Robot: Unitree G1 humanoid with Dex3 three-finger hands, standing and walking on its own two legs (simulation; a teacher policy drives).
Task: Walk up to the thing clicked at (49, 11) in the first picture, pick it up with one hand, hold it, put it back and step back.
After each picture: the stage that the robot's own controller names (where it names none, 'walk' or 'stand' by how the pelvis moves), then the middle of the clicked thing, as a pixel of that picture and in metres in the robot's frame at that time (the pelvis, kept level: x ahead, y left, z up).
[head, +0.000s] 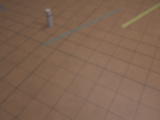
stand; (49, 18) +1.95 +0.44 -0.66
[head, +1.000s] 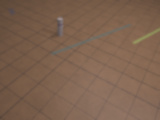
walk; (60, 27) +1.85 +0.20 -0.63
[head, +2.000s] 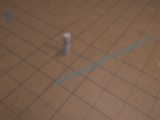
walk; (66, 44) +1.27 +0.13 -0.64
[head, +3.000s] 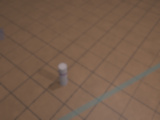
walk; (63, 75) +0.85 +0.16 -0.64
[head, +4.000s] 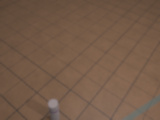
walk; (54, 111) +0.55 +0.18 -0.64
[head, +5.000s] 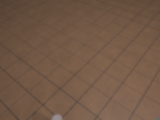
stand; out of the picture +0.46 +0.21 -0.65
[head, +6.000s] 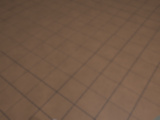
stand; out of the picture +0.43 +0.21 -0.66
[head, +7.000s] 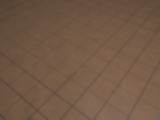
stand; out of the picture +0.41 +0.22 -0.66
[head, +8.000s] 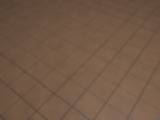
stand; out of the picture +0.41 +0.22 -0.66
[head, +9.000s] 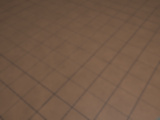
stand; out of the picture +0.40 +0.22 -0.66
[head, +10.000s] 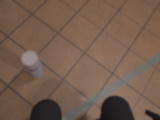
go down; (34, 66) +0.48 +0.21 -0.36
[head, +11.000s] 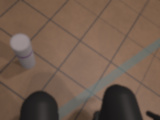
go down; (25, 54) +0.50 +0.21 -0.27
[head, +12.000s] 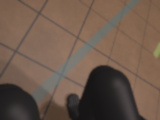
close in; out of the picture +0.50 +0.26 -0.18
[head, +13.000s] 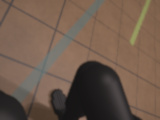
close; out of the picture +0.48 +0.29 -0.17
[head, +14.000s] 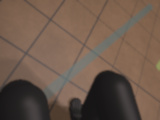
lift; out of the picture +0.41 +0.27 -0.11
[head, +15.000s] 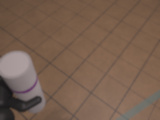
lift; (27, 88) +0.32 +0.18 +0.05
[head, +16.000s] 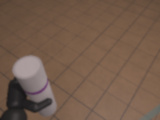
hold; (39, 91) +0.32 +0.15 +0.05
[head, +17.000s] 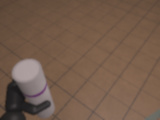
hold; (37, 93) +0.31 +0.16 +0.05
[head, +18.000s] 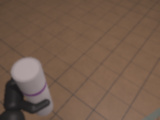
crouch; (36, 91) +0.31 +0.16 +0.05
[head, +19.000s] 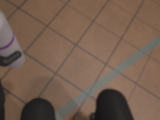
crouch; (5, 44) +0.46 +0.20 -0.04
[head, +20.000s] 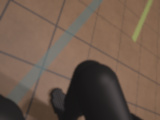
lower; out of the picture +0.47 +0.27 -0.18
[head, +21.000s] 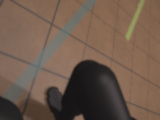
lower; out of the picture +0.48 +0.28 -0.18
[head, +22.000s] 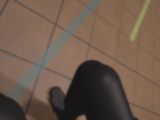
lower; out of the picture +0.47 +0.28 -0.17
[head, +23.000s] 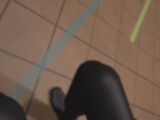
lower; out of the picture +0.47 +0.28 -0.17
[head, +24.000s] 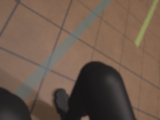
loosen; out of the picture +0.46 +0.27 -0.17
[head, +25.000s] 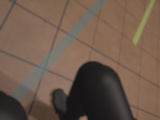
withdraw; out of the picture +0.47 +0.26 -0.18
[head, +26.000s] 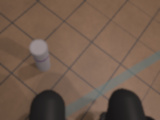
walk; (41, 57) +0.49 +0.19 -0.30
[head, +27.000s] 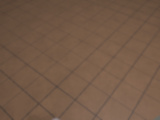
stand; out of the picture +0.41 +0.17 -0.59
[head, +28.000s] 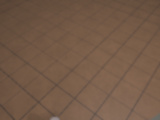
stand; out of the picture +0.41 +0.18 -0.60
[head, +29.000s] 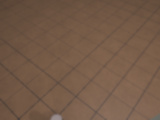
stand; out of the picture +0.42 +0.18 -0.60
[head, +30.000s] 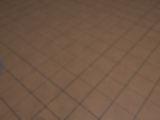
stand; out of the picture +0.43 +0.18 -0.66
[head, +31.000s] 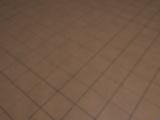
stand; out of the picture +0.40 +0.20 -0.66
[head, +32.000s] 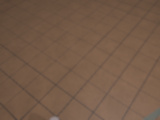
walk; out of the picture +0.41 +0.21 -0.65
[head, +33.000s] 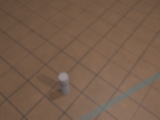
walk; (64, 84) +0.63 +0.14 -0.63
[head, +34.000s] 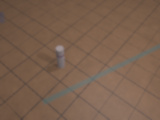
walk; (60, 57) +0.98 +0.17 -0.64
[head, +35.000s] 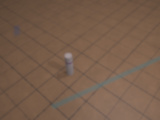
stand; (69, 64) +1.04 +0.16 -0.63
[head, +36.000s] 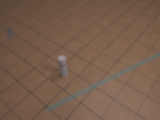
stand; (63, 66) +1.03 +0.20 -0.66
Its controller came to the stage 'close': yes
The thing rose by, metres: 0.70
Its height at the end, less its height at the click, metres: +0.00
